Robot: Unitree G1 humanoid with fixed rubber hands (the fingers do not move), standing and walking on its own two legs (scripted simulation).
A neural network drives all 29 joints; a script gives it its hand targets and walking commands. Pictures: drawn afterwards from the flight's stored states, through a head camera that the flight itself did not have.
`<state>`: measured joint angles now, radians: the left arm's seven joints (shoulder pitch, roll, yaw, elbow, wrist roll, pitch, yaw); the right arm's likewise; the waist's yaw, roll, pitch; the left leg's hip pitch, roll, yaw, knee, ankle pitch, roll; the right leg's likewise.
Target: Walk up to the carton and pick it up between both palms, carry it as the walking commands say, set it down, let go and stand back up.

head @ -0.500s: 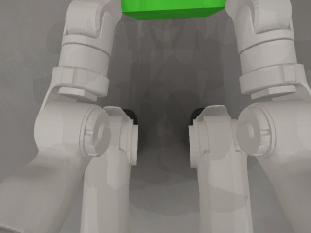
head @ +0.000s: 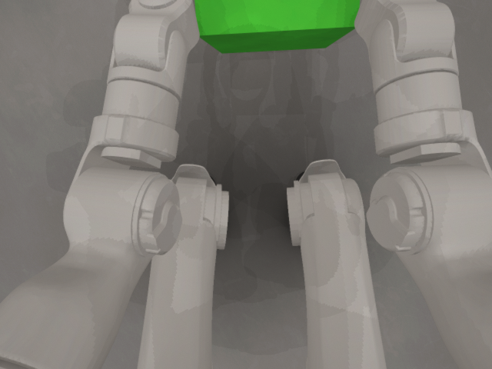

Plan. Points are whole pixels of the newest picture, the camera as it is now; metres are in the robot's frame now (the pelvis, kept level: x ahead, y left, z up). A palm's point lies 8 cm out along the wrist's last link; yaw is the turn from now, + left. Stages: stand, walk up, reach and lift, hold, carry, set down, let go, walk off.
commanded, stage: reach and lift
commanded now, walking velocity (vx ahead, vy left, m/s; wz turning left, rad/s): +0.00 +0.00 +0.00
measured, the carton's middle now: out of the picture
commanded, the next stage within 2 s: none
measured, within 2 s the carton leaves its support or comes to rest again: neither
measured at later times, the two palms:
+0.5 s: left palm out of the picture +0.53 +0.09 -0.05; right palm out of the picture +0.54 -0.15 -0.04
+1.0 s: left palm out of the picture +0.53 +0.09 +0.02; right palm out of the picture +0.53 -0.16 +0.03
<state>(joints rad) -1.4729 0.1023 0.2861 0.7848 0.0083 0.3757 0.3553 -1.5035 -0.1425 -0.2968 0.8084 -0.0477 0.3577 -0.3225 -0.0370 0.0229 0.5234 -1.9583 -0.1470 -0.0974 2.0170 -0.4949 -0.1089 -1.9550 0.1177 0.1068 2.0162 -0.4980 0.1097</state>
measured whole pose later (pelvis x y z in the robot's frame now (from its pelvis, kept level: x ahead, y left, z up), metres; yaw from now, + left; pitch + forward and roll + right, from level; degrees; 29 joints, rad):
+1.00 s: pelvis -0.01 +0.00 +0.09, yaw -1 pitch +18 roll +2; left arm -1.35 0.04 0.37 0.66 0.07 0.45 0.30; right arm -1.40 -0.07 -0.31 0.68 -0.09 0.46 -0.34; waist -0.04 0.01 0.53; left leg -1.58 -0.13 -0.10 1.70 -0.45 -0.11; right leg -1.60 0.13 0.14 1.72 -0.43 0.10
